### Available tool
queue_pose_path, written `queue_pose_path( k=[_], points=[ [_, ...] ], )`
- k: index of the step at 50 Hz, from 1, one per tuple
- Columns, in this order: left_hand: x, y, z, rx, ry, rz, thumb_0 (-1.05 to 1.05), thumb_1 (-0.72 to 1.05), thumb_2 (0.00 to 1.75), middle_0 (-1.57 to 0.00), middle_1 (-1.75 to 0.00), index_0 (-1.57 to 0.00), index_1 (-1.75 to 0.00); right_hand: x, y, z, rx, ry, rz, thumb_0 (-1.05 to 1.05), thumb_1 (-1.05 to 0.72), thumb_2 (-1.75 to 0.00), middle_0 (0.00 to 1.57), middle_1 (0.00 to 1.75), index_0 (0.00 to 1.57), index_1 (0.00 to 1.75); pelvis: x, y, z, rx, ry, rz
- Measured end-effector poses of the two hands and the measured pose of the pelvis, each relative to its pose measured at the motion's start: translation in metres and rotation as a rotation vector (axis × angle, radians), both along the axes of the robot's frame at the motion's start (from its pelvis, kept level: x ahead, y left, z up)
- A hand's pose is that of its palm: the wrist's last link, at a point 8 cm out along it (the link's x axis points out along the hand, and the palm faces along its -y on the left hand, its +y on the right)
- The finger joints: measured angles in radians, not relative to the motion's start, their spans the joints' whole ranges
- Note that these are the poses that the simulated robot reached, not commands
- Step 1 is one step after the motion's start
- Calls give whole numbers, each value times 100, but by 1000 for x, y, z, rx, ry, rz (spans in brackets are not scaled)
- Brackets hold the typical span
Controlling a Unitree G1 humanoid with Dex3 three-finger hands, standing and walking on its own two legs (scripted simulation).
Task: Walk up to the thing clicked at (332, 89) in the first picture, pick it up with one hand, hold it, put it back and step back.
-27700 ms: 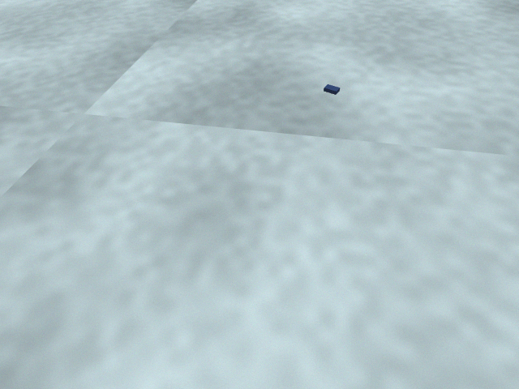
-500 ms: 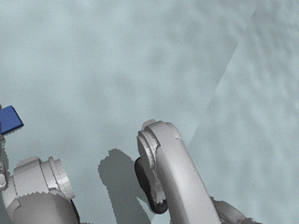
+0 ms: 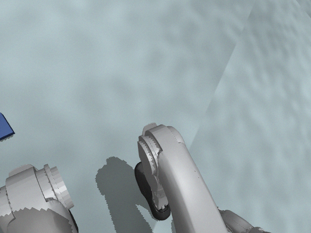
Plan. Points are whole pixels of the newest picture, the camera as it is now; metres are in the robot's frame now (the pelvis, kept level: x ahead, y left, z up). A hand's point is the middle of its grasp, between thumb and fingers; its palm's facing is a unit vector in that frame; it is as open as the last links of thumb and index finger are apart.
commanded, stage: open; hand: left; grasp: from above
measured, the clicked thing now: out of the picture +0.42 +0.30 -0.28
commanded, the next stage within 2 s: withdraw in 0.76 s
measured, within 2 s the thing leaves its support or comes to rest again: neither
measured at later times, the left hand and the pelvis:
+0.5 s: hand out of the picture +0.41 +0.32 -0.25, palm faces -0.41 -0.20 -0.89, open 12.5 cm; pelvis +0.00 +0.00 +0.00, yaw +0 degrees
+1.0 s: hand out of the picture +0.41 +0.32 -0.24, palm faces -0.40 -0.21 -0.89, open 13.8 cm; pelvis +0.00 +0.00 +0.01, yaw +0 degrees
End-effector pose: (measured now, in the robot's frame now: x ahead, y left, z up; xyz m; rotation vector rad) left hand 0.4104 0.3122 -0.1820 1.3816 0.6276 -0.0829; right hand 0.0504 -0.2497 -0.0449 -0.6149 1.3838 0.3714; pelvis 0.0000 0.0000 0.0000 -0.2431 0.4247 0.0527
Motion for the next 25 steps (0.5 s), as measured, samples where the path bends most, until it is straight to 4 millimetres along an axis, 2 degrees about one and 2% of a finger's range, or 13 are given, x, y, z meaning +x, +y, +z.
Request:
queue_pose_path(
  k=[16, 25],
  points=[
    [5, 5, -4, 26, -24, -12, 0, -7, 57, -53, -57, -52, -57, 12, 3, 6, 18, -17, 41, 0, -90, -90, 20, 30, 20, 30, 1, 2, 1, -13, -3, 1],
    [3, 9, -5, 26, 5, 22, 0, -24, 74, -36, -72, -35, -73, 11, 4, 6, 34, -11, 32, 0, -90, -90, 20, 30, 20, 30, 2, 2, 3, -11, 5, 1]
  ],
)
